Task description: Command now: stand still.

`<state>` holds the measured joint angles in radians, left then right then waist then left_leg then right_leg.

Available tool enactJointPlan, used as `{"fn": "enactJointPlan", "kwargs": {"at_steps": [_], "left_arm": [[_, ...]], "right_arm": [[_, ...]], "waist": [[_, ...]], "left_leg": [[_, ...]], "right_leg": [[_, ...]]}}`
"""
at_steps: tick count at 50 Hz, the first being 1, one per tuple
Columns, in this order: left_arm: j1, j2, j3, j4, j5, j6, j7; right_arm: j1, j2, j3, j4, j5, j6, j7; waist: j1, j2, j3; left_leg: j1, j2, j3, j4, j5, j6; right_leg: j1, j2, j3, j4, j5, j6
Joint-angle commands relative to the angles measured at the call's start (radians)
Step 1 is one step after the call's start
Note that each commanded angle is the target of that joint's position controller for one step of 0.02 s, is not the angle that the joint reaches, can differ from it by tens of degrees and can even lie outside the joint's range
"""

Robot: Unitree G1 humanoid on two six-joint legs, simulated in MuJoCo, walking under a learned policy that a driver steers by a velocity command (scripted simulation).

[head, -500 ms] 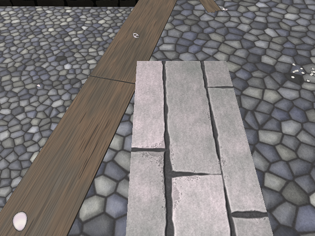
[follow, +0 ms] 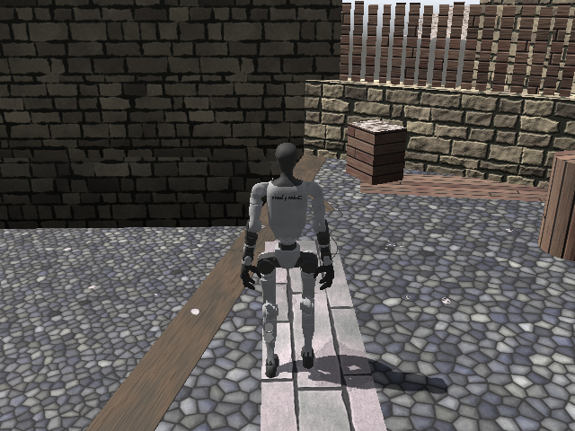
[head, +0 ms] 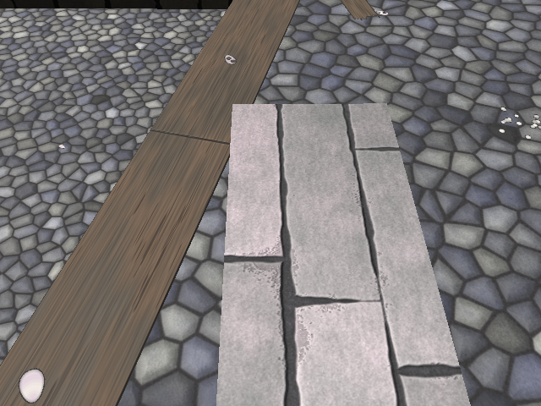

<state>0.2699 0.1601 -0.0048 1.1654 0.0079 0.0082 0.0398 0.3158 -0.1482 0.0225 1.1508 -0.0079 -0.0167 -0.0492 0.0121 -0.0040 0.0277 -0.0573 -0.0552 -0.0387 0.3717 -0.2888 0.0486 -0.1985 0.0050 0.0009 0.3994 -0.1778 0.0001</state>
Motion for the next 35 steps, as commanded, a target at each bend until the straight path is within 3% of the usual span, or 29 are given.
{"fn": "enactJointPlan", "kwargs": {"at_steps": [1, 4, 6, 7, 9, 10, 12, 14, 17, 18, 19, 20, 21, 22, 23, 24, 25, 27, 29, 35], "left_arm": [[0.064, 0.075, 0.010, -0.003, 0.000, -0.003, 0.003], [0.067, 0.071, 0.010, 0.001, 0.000, -0.002, 0.004], [0.064, 0.067, 0.011, 0.000, 0.004, 0.000, 0.002], [0.052, 0.073, 0.015, -0.009, 0.006, 0.002, -0.001], [0.004, 0.065, 0.019, -0.044, 0.023, 0.002, -0.013], [-0.027, 0.055, 0.018, -0.068, 0.031, -0.003, -0.020], [-0.091, 0.061, 0.023, -0.118, 0.032, -0.024, -0.029], [-0.113, 0.076, 0.032, -0.153, 0.026, -0.049, -0.040], [-0.104, 0.088, 0.048, -0.184, 0.008, -0.072, -0.055], [-0.051, 0.079, 0.051, -0.176, 0.003, -0.073, -0.057], [0.057, 0.066, 0.056, -0.142, -0.002, -0.074, -0.057], [0.188, 0.093, 0.075, -0.094, -0.003, -0.076, -0.050], [0.337, 0.178, 0.101, -0.070, 0.012, -0.084, -0.036], [0.439, 0.262, 0.117, -0.038, 0.012, -0.074, -0.038], [0.325, 0.192, 0.098, -0.058, 0.011, -0.062, -0.037], [0.202, 0.158, 0.087, -0.105, 0.012, -0.065, -0.041], [0.134, 0.145, 0.080, -0.128, 0.013, -0.074, -0.043], [0.123, 0.106, 0.061, -0.127, 0.010, -0.093, -0.040], [0.184, 0.098, 0.053, -0.100, 0.007, -0.107, -0.035], [0.272, 0.089, 0.034, -0.076, 0.008, -0.114, -0.029]], "right_arm": [[0.082, -0.078, -0.011, -0.005, 0.000, -0.004, -0.003], [0.089, -0.074, -0.012, -0.005, 0.000, -0.004, -0.004], [0.109, -0.081, -0.016, -0.001, -0.004, -0.002, -0.003], [0.121, -0.107, -0.028, -0.001, -0.004, 0.003, -0.002], [0.166, -0.149, -0.050, -0.004, -0.004, 0.012, 0.002], [0.189, -0.156, -0.057, -0.003, -0.004, 0.012, 0.003], [0.220, -0.148, -0.064, -0.002, -0.016, -0.002, 0.006], [0.227, -0.157, -0.072, -0.004, -0.022, -0.022, 0.009], [0.188, -0.161, -0.079, -0.023, -0.018, -0.044, 0.012], [0.158, -0.166, -0.080, -0.033, -0.012, -0.047, 0.013], [0.115, -0.168, -0.080, -0.045, -0.003, -0.051, 0.016], [0.109, -0.156, -0.074, -0.053, -0.005, -0.059, 0.022], [0.086, -0.111, -0.059, -0.083, -0.002, -0.069, 0.033], [0.119, -0.064, -0.052, -0.118, -0.009, -0.073, 0.040], [0.076, -0.111, -0.064, -0.123, -0.033, -0.065, 0.046], [0.041, -0.093, -0.061, -0.131, -0.031, -0.068, 0.057], [0.035, -0.075, -0.058, -0.130, -0.023, -0.073, 0.065], [0.054, -0.076, -0.064, -0.126, -0.031, -0.062, 0.072], [0.035, -0.087, -0.071, -0.137, -0.029, -0.046, 0.076], [-0.246, -0.070, -0.064, -0.242, -0.019, -0.031, 0.083]], "waist": [[0.001, 0.011, 0.048], [0.000, 0.011, 0.050], [-0.009, 0.024, 0.045], [-0.016, 0.053, 0.062], [-0.049, 0.130, 0.148], [-0.062, 0.146, 0.198], [-0.080, 0.138, 0.243], [-0.071, 0.116, 0.226], [-0.035, 0.115, 0.167], [0.002, 0.115, 0.148], [0.062, 0.094, 0.121], [0.113, 0.029, 0.062], [0.178, -0.157, -0.013], [0.155, -0.346, -0.073], [0.085, -0.157, 0.024], [0.045, -0.050, 0.101], [0.014, -0.008, 0.112], [-0.023, -0.025, 0.087], [-0.029, -0.046, 0.078], [0.009, -0.063, 0.116]], "left_leg": [[-0.114, 0.129, -0.093, -0.074, 0.225, 0.018], [-0.114, 0.129, -0.092, -0.073, 0.228, 0.018], [-0.117, 0.116, -0.103, -0.106, 0.012, 0.033], [-0.127, 0.117, -0.130, -0.122, -0.160, 0.057], [-0.128, 0.203, -0.276, -0.200, -0.471, 0.130], [-0.121, 0.267, -0.346, -0.238, -0.535, 0.168], [-0.080, 0.338, -0.417, -0.266, -0.442, 0.219], [0.014, 0.343, -0.385, -0.242, -0.265, 0.226], [0.001, 0.302, -0.276, -0.190, -0.043, 0.189], [-0.065, 0.282, -0.230, -0.156, 0.013, 0.169], [-0.176, 0.244, -0.168, -0.088, 0.072, 0.139], [-0.274, 0.187, -0.106, 0.060, 0.186, 0.111], [-0.404, 0.077, 0.025, 0.378, 0.136, 0.057], [-0.586, -0.035, 0.085, 0.681, -0.239, 0.030], [-0.631, 0.048, 0.001, 0.820, -0.198, 0.052], [-0.639, 0.096, -0.010, 0.841, -0.081, 0.062], [-0.604, 0.124, -0.010, 0.810, 0.000, 0.059], [-0.547, 0.146, 0.012, 0.758, 0.054, 0.040], [-0.566, 0.138, 0.045, 0.735, 0.072, 0.024], [-0.647, 0.112, 0.128, 0.494, 0.188, -0.008]], "right_leg": [[0.057, -0.091, 0.083, -0.034, 0.139, -0.030], [0.056, -0.091, 0.082, -0.033, 0.139, -0.030], [0.044, -0.060, 0.062, -0.015, -0.016, -0.033], [0.004, -0.025, 0.031, 0.038, -0.134, -0.040], [-0.176, 0.032, -0.039, 0.188, -0.287, -0.046], [-0.265, 0.023, -0.066, 0.255, -0.285, -0.050], [-0.392, -0.032, -0.048, 0.377, -0.279, -0.058], [-0.468, -0.061, -0.032, 0.399, -0.278, -0.063], [-0.331, -0.041, -0.059, 0.282, -0.208, -0.068], [-0.206, -0.020, -0.082, 0.214, -0.150, -0.072], [0.000, 0.018, -0.113, 0.121, -0.073, -0.075], [0.220, 0.050, -0.105, 0.082, -0.067, -0.077], [0.375, -0.157, 0.189, -0.082, -0.285, -0.123], [0.447, -0.376, 0.624, -0.246, -0.446, -0.213], [0.319, -0.376, 0.630, -0.254, -0.530, -0.217], [0.208, -0.351, 0.526, -0.251, -0.463, -0.207], [0.145, -0.310, 0.421, -0.264, -0.316, -0.196], [0.113, -0.242, 0.269, -0.273, -0.107, -0.172], [0.145, -0.219, 0.188, -0.261, 0.105, -0.172], [0.169, -0.174, 0.057, -0.263, 0.424, -0.168]]}}
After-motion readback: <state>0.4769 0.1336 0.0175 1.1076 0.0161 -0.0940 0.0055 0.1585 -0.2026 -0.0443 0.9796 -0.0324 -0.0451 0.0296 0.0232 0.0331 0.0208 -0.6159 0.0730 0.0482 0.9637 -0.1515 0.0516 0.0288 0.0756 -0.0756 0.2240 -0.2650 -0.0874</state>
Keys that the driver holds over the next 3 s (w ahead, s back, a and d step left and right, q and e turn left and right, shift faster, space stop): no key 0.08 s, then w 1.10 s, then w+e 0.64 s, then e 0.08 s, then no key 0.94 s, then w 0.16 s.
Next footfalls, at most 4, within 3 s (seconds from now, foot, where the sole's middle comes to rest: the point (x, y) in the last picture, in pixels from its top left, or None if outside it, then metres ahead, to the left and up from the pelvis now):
0.40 right None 0.16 -0.13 -0.78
0.90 left None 0.50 0.01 -0.78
1.46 right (336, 307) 0.80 -0.15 -0.78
2.00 left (312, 214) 1.14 -0.10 -0.78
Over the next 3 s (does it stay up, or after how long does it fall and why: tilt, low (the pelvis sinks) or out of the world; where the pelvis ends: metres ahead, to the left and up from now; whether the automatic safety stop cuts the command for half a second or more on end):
stays up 1.04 -0.16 0.00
